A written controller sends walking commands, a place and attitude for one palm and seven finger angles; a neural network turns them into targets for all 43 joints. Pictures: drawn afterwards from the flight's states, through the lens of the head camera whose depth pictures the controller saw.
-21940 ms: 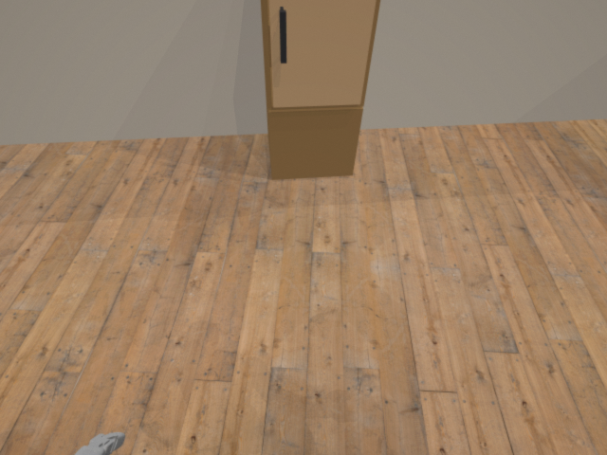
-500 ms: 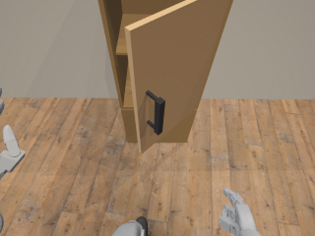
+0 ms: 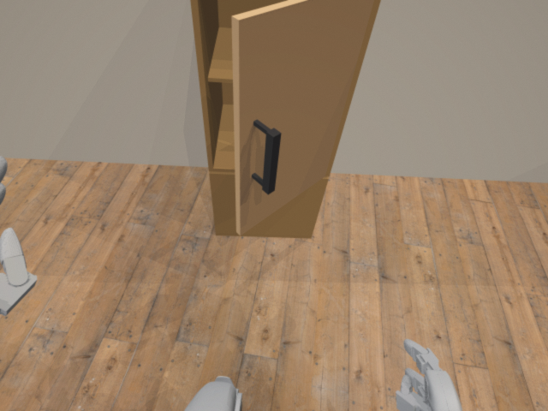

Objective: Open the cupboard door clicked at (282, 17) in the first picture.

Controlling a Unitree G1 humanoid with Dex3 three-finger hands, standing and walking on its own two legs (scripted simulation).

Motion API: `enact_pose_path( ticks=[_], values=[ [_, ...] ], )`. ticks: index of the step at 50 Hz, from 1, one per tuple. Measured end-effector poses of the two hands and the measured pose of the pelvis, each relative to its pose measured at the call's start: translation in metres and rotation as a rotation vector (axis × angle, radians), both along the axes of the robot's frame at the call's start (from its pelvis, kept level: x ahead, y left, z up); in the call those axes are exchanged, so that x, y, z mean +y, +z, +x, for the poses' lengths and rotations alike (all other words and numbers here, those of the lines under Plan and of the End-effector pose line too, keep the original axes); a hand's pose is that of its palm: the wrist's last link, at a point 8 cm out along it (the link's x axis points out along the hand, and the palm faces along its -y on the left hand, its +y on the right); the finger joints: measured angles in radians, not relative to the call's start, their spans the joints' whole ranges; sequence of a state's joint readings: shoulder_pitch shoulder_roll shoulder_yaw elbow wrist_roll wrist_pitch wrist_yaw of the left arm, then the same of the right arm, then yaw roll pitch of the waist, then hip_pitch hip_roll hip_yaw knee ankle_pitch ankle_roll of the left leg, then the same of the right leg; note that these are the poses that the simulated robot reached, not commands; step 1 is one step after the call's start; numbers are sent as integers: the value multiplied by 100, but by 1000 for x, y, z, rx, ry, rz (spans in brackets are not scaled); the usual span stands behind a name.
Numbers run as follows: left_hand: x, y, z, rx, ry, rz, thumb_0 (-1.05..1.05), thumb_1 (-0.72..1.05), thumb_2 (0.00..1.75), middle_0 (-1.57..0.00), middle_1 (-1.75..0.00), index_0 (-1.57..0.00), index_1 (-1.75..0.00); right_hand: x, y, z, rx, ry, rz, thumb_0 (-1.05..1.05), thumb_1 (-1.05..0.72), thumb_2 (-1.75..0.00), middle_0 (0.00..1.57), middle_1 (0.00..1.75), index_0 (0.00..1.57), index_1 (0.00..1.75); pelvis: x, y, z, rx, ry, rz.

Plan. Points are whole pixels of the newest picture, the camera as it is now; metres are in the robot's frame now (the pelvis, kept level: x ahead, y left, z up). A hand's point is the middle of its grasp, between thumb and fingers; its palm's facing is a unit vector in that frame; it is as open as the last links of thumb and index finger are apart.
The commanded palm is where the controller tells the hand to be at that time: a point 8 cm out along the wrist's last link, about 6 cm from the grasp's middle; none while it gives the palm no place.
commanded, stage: stop stepping back and stand still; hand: left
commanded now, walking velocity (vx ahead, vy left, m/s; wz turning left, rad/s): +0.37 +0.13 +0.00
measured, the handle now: (264, 158) +0.62 +0.08 -0.03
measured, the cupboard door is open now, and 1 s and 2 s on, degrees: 43 43 43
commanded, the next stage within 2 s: let the arm hang, fingers relaxed in 0.80 s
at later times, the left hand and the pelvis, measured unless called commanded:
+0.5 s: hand (42, 293) +0.18 +0.24 +0.18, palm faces +0.38 -0.76 -0.53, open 7.4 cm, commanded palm +0.12 +0.29 +0.19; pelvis -0.02 -0.01 +0.00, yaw +0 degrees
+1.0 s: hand (86, 315) +0.21 +0.26 +0.06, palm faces +0.22 -0.84 -0.49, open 7.4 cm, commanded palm none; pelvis -0.01 +0.01 +0.00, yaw +1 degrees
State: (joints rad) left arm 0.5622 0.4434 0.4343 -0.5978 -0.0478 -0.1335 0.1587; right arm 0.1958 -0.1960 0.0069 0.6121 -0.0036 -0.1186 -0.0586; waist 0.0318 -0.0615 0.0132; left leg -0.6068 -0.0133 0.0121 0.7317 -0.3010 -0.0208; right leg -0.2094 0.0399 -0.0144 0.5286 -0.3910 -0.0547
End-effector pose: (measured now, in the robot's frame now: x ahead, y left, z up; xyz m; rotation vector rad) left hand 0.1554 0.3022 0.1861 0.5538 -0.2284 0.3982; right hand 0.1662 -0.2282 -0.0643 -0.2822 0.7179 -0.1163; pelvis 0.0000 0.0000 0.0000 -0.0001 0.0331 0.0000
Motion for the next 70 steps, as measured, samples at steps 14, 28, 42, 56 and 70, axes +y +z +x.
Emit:
enact_pose_path(
  ticks=[14,28,42,56,70],
  values=[
    [27,-2,-19,-64,73,-33,2,89,90,-21,-30,-21,-30,9,-12,-56,39,-70,7,1,-90,-90,20,30,20,30,16,2,-22,-8,21,19],
    [-28,14,-15,0,-37,101,2,89,90,-22,-30,-21,-30,-13,-29,-55,48,-69,99,1,-90,-90,20,30,20,30,-15,-1,-20,-43,4,11],
    [-33,4,-7,13,9,-22,2,89,90,-21,-30,-21,-30,-47,2,-35,25,-84,4,1,-90,-90,20,30,20,30,-18,16,-12,-51,-7,34],
    [-40,-264,-42,1079,56,-442,1,91,90,-20,-30,-19,-30,8,-53,-66,264,-32,101,1,-90,-90,20,30,20,30,14,0,-15,-39,3,18],
    [-32,-316,-186,1532,277,-617,-1,96,90,-21,-30,-20,-30,16,-59,-183,674,-148,46,0,-93,-90,20,30,20,30,28,13,-15,-50,7,-5]
  ],
)
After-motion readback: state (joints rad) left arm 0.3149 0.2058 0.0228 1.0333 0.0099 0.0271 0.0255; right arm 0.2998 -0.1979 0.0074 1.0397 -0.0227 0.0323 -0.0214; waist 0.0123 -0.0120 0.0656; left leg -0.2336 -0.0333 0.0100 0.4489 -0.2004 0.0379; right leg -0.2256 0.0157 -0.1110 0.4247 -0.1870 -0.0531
